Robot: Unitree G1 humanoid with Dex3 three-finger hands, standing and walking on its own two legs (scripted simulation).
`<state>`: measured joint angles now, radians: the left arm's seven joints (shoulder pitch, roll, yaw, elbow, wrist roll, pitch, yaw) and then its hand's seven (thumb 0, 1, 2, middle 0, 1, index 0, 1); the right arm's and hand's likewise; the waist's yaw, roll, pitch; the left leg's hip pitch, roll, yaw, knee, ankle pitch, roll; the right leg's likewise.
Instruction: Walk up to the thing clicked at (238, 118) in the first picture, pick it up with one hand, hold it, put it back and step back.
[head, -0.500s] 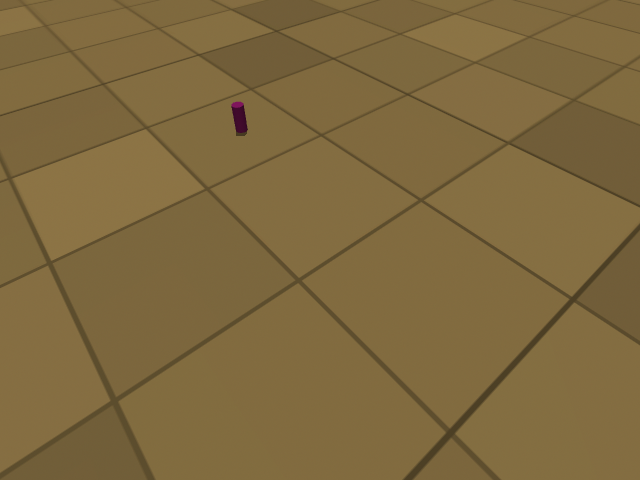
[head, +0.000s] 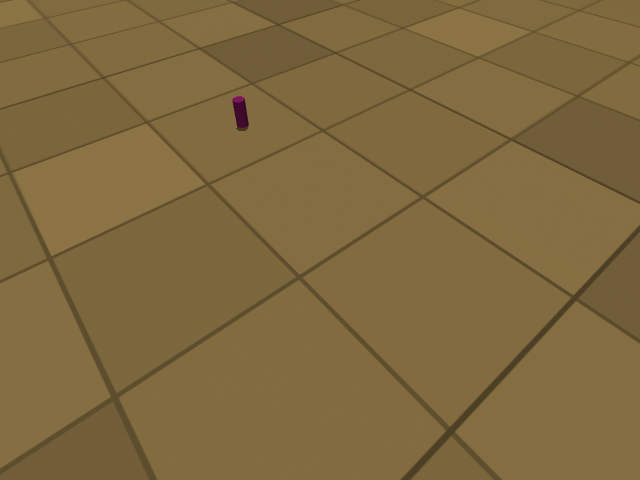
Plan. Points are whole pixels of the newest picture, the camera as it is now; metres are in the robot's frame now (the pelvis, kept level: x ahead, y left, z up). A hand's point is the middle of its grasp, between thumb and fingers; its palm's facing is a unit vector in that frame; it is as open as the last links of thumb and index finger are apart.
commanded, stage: stand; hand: left
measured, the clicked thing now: (240, 112) +2.10 +0.49 -0.70
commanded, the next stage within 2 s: walk up in 0.62 s
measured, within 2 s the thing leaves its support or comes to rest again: neither
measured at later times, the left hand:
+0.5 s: hand out of the picture +0.08 +0.25 -0.16, palm faces -0.04 -0.94 -0.34, open 7.4 cm
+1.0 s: hand out of the picture +0.08 +0.39 -0.17, palm faces +0.12 -0.91 -0.40, open 7.4 cm
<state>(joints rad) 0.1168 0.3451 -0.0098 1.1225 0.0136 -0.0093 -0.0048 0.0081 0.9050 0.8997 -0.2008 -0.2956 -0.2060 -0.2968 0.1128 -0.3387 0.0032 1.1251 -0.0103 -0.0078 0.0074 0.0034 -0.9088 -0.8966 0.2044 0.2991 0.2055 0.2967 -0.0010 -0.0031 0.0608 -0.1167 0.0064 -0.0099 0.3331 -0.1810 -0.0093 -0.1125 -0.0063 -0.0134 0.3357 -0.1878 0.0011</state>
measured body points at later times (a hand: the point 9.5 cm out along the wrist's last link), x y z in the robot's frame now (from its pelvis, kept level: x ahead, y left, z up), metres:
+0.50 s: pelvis +0.01 +0.00 +0.00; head +0.02 +0.00 +0.45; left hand +0.09 +0.30 -0.13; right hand +0.08 -0.30 -0.13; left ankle +0.00 +0.12 -0.75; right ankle +0.00 -0.12 -0.75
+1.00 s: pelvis +0.11 +0.07 -0.02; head +0.10 +0.09 +0.43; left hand +0.07 +0.43 -0.14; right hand +0.25 -0.26 -0.10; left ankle +0.18 +0.22 -0.75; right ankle +0.00 -0.12 -0.75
